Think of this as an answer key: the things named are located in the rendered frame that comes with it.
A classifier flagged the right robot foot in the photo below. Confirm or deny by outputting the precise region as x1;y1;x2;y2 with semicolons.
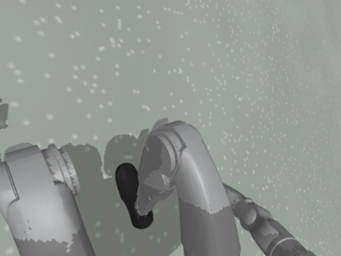
115;163;153;229

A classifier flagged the right robot arm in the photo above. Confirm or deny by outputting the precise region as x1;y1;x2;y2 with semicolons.
233;198;316;256

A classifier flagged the right robot hand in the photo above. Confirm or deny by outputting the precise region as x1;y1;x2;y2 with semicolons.
223;183;246;211

